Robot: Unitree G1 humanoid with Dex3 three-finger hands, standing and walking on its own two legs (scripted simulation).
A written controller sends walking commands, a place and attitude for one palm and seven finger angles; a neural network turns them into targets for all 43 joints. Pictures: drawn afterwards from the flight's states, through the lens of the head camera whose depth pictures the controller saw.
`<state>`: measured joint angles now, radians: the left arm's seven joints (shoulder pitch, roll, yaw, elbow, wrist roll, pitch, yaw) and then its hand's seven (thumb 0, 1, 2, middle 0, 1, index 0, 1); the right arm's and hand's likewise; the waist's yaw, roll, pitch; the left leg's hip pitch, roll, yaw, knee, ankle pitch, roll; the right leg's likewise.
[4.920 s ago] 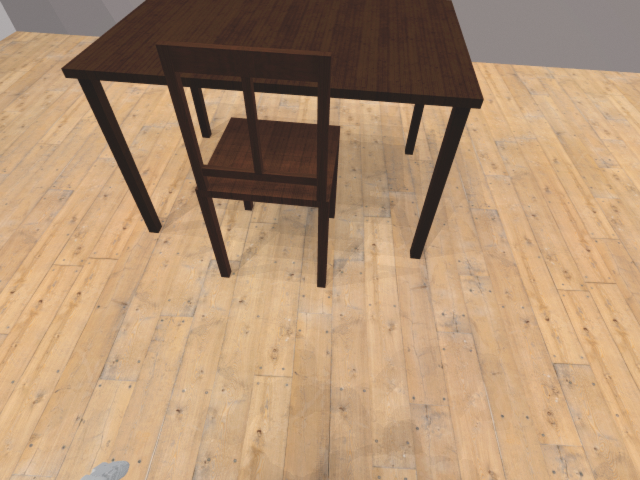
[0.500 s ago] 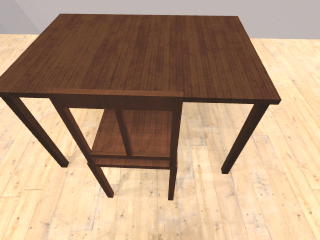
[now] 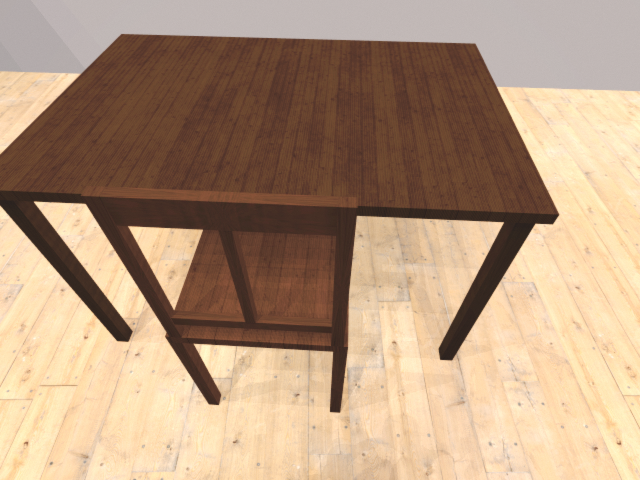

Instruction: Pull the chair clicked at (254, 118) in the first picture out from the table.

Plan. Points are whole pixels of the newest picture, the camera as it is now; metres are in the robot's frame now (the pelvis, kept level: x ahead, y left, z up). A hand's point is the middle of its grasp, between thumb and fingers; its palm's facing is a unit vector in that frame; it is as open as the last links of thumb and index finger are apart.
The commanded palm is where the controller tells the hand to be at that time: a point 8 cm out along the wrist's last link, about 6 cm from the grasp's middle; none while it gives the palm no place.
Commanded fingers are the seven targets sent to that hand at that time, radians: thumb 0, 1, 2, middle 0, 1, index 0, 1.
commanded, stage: look again from close up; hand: left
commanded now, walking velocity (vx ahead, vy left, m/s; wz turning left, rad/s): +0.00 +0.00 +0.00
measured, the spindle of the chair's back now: (241, 279) +0.46 +0.18 -0.10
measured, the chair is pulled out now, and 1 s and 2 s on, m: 0.00 0.00 0.00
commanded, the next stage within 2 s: raise the hand toward the chair's back in 0.12 s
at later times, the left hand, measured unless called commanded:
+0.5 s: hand (204, 412) +0.20 +0.16 -0.01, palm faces +0.12 -0.99 +0.00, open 8.1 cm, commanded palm +0.10 +0.22 -0.07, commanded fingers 0.00 0.55 0.75 -0.17 -0.25 -0.17 -0.25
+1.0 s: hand (204, 461) +0.16 +0.16 -0.07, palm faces -0.13 -0.99 +0.01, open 12.4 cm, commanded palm +0.12 +0.24 -0.06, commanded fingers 0.00 -0.03 0.50 -0.11 -0.15 -0.11 -0.15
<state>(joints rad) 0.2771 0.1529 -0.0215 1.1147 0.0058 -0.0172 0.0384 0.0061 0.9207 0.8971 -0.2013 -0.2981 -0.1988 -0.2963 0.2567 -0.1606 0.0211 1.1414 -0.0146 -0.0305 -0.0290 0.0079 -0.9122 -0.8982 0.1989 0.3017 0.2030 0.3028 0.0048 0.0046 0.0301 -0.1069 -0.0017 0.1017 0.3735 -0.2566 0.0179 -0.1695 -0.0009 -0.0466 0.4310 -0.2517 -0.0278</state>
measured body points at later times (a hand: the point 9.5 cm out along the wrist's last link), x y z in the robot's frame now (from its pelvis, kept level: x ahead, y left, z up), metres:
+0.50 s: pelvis -0.03 -0.01 -0.03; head -0.01 -0.02 +0.42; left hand +0.19 +0.21 -0.01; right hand +0.14 -0.27 -0.11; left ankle -0.03 +0.10 -0.74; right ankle -0.01 -0.10 -0.74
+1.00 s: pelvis -0.07 -0.01 -0.10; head +0.01 +0.00 +0.34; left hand +0.16 +0.22 -0.07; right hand +0.12 -0.20 -0.20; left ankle -0.03 +0.10 -0.74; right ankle -0.01 -0.10 -0.74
